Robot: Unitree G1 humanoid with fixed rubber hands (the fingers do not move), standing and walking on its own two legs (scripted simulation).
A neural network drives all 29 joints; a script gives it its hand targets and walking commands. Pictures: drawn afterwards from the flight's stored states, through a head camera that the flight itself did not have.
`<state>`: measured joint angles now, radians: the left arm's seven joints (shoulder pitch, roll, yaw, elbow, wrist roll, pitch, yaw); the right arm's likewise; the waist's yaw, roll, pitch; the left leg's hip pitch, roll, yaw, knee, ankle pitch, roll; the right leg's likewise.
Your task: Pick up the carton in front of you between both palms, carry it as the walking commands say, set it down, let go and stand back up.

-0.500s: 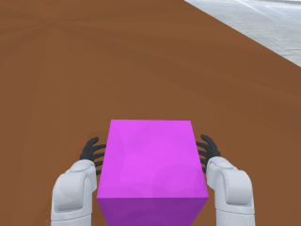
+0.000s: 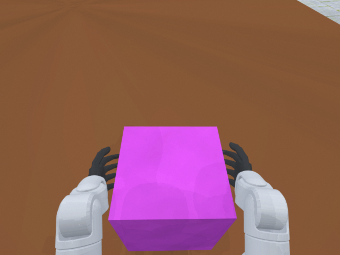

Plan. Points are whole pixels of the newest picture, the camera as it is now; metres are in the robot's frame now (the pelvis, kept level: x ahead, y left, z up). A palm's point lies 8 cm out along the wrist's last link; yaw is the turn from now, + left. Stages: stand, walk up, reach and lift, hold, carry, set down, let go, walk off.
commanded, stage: carry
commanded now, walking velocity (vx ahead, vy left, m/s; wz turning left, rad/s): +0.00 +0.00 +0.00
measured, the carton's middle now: (170, 192) +0.28 +0.00 +0.00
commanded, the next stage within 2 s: none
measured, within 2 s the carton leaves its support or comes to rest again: neither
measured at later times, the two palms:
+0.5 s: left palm (109, 142) +0.38 +0.15 +0.07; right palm (232, 144) +0.36 -0.15 +0.07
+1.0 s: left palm (110, 164) +0.33 +0.15 +0.05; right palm (236, 165) +0.32 -0.15 +0.05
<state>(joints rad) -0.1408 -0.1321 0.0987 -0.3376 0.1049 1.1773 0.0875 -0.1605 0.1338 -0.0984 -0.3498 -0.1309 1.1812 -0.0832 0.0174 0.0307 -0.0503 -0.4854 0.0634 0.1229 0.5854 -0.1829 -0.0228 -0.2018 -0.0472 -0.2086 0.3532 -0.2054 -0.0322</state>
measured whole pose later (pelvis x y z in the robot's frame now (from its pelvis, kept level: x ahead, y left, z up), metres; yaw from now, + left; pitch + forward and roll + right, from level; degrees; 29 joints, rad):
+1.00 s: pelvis +0.06 +0.01 -0.02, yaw -3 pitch +1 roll +0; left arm -0.14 -0.13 0.10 -0.08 0.19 1.04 0.05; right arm -0.16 0.13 -0.12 -0.07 -0.19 1.01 -0.04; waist 0.00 0.00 -0.13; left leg -0.37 0.07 0.19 0.53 -0.17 0.04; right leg -0.16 -0.06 -0.16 0.53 -0.39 0.01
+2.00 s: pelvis +0.04 +0.00 -0.02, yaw -4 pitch +1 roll +0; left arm -0.22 -0.14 0.17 0.18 0.24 0.75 0.03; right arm -0.24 0.15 -0.20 0.19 -0.25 0.72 -0.02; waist 0.00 0.00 -0.09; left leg -0.41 0.10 0.18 0.52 -0.13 0.02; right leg -0.21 -0.04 -0.16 0.57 -0.38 -0.02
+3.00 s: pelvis +0.04 +0.05 +0.00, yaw -15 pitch -6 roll +0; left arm -0.29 -0.16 0.22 0.26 0.31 0.73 0.01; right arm -0.32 0.17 -0.29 0.34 -0.31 0.65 0.03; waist 0.01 -0.06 0.02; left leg -0.15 -0.03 0.00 0.35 -0.11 0.02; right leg -0.03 -0.01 0.13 0.39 -0.26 0.02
